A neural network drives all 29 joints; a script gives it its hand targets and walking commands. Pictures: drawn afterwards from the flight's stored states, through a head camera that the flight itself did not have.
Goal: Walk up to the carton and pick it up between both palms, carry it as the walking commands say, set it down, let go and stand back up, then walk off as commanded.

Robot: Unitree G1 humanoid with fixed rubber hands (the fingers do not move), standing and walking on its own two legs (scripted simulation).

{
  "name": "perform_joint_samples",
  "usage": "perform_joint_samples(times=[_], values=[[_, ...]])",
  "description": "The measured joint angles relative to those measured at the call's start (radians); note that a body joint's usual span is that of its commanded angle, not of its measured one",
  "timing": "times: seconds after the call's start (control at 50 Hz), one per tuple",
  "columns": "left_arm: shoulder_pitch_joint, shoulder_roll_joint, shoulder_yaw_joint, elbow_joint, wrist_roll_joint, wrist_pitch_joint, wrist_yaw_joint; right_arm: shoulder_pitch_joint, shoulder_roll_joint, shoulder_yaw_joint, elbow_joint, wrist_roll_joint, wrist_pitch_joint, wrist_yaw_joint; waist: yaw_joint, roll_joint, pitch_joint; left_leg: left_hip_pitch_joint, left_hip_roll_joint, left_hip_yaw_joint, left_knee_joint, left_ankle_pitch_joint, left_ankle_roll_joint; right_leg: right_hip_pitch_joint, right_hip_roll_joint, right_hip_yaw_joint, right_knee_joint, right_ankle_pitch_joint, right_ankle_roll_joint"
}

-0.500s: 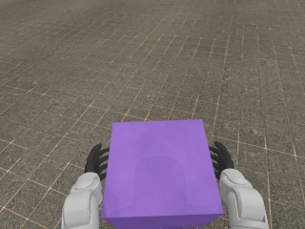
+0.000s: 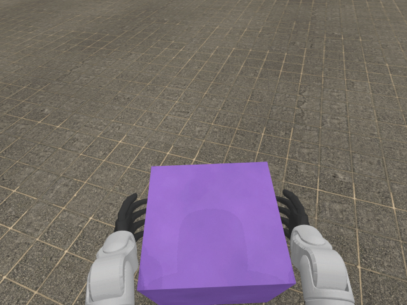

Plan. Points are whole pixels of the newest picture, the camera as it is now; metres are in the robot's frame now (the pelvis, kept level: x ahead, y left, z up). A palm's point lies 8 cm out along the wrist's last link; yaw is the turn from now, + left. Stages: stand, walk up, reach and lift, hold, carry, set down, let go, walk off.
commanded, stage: carry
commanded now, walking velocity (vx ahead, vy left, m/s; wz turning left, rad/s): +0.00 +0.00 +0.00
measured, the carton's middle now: (212, 237) +0.27 +0.01 -0.03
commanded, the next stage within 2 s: hold in 0.76 s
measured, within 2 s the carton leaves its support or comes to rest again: neither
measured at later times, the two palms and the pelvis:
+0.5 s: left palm (127, 235) +0.25 +0.17 +0.03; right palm (296, 230) +0.26 -0.15 +0.02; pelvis +0.00 +0.00 +0.00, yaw +0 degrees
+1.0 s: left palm (126, 229) +0.26 +0.17 +0.04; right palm (297, 225) +0.26 -0.15 +0.03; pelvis +0.00 +0.01 +0.00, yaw +0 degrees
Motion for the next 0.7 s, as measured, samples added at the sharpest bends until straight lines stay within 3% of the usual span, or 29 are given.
perform_joint_samples(times=[0.7], values=[[-0.019, 0.001, 0.008, 0.071, 0.027, -0.051, -0.009, -0.021, -0.009, 0.0, 0.081, -0.024, -0.054, 0.012, 0.0, -0.002, 0.006, -0.002, 0.0, 0.0, 0.0, -0.001, 0.0, 0.0, 0.0, 0.0, -0.002, 0.0, 0.0]])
